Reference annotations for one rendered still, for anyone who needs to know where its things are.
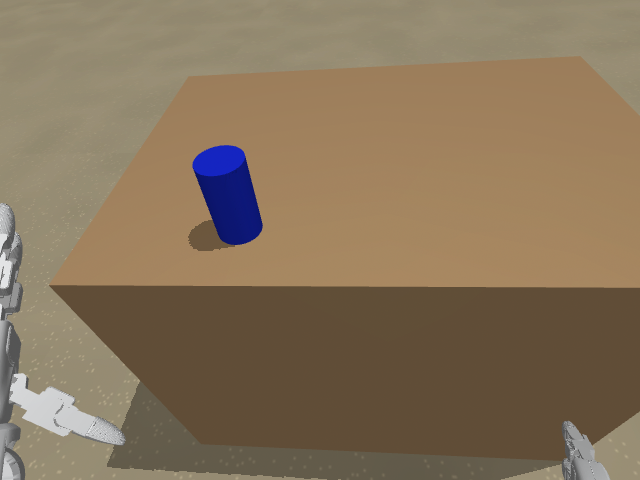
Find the can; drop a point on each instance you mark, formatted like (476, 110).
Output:
(223, 175)

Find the right robot hand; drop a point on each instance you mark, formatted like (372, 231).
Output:
(580, 463)

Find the left robot hand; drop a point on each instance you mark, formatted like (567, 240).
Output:
(52, 409)

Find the left robot arm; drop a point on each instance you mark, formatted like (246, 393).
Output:
(11, 465)

